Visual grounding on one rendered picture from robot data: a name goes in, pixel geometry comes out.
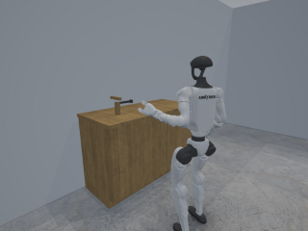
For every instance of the robot left thigh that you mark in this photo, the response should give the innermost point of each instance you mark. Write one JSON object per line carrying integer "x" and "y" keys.
{"x": 180, "y": 158}

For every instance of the left robot forearm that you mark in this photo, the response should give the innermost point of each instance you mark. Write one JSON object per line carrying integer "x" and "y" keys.
{"x": 172, "y": 120}

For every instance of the robot left upper arm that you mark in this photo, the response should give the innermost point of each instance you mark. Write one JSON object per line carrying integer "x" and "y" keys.
{"x": 183, "y": 97}

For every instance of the robot right upper arm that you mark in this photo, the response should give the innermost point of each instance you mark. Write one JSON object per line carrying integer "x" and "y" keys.
{"x": 220, "y": 107}

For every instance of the counter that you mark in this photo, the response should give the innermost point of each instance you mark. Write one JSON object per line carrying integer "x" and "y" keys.
{"x": 124, "y": 150}

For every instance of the robot thigh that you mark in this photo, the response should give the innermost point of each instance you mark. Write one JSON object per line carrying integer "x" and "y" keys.
{"x": 180, "y": 158}
{"x": 198, "y": 162}

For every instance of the robot right thigh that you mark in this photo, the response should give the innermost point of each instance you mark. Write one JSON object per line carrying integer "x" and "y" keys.
{"x": 198, "y": 162}

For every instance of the left robot hand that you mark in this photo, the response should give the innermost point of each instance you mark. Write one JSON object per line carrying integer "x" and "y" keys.
{"x": 148, "y": 109}

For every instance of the right robot forearm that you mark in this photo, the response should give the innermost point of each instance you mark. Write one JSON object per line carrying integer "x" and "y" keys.
{"x": 214, "y": 128}

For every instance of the right robot hand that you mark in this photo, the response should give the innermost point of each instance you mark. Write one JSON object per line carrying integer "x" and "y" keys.
{"x": 206, "y": 136}

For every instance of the tap lever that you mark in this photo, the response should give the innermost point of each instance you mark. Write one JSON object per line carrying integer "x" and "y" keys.
{"x": 128, "y": 101}

